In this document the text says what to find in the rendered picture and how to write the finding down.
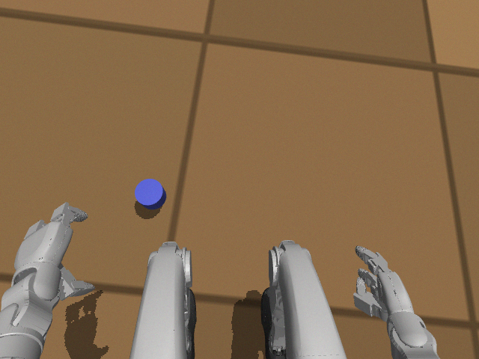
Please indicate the tin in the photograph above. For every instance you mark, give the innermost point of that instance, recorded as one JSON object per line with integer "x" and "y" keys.
{"x": 150, "y": 194}

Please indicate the left robot arm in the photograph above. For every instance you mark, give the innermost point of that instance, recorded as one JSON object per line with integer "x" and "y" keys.
{"x": 26, "y": 310}

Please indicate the right robot arm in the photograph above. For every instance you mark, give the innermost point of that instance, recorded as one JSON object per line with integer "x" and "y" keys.
{"x": 409, "y": 337}

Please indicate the right robot hand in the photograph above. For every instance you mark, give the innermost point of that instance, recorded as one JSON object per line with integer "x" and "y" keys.
{"x": 388, "y": 294}

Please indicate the left robot hand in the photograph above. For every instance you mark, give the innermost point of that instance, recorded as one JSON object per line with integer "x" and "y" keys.
{"x": 48, "y": 243}

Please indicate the right robot foot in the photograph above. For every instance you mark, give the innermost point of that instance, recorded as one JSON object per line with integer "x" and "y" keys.
{"x": 266, "y": 320}

